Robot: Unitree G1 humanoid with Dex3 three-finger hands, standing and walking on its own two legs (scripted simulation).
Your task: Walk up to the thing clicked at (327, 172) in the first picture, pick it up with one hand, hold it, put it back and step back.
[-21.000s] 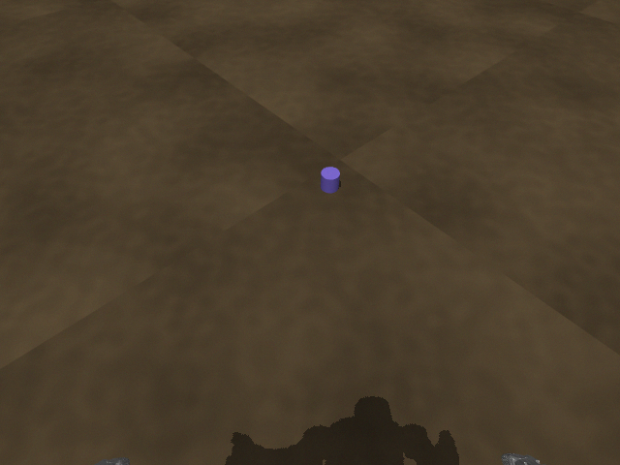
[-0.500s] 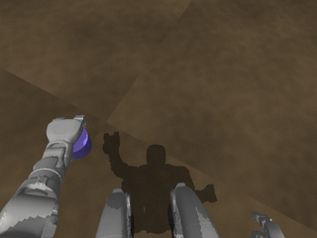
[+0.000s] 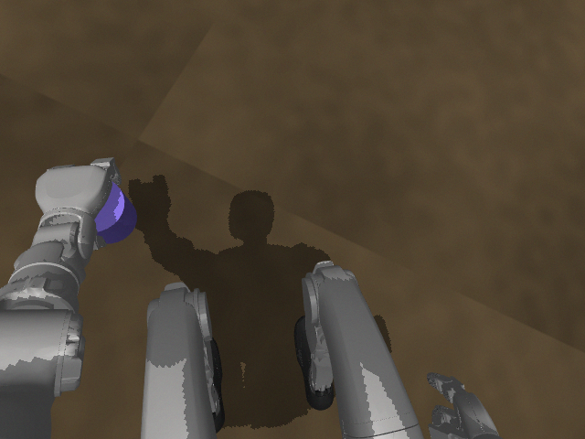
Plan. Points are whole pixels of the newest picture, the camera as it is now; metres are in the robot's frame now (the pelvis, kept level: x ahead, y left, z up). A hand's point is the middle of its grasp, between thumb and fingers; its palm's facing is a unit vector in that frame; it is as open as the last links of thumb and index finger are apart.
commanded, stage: crouch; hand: left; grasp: from above
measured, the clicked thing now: (102, 212) +0.44 +0.24 -0.20
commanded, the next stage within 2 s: lower in 0.82 s
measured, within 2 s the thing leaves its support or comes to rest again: rests again in 1.82 s
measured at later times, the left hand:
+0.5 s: hand (105, 214) +0.45 +0.25 -0.25, palm faces -0.45 -0.04 -0.89, open 11.3 cm
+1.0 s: hand (111, 214) +0.46 +0.25 -0.30, palm faces -0.46 -0.04 -0.89, open 11.2 cm
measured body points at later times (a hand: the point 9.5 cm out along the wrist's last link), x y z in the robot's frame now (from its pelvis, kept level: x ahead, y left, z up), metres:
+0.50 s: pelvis -0.01 +0.00 -0.08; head +0.23 +0.04 +0.30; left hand +0.47 +0.25 -0.20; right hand +0.03 -0.28 -0.19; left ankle +0.07 +0.11 -0.44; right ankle +0.08 -0.13 -0.44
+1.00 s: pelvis -0.01 -0.01 -0.12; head +0.24 +0.04 +0.25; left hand +0.48 +0.25 -0.25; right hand +0.01 -0.28 -0.23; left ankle +0.07 +0.11 -0.44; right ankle +0.08 -0.13 -0.44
